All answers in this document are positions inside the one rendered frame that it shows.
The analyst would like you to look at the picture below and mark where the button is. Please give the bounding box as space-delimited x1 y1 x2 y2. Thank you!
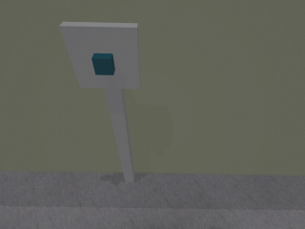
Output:
91 53 115 75

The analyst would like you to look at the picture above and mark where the panel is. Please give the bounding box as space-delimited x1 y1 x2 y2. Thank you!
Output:
59 21 141 183

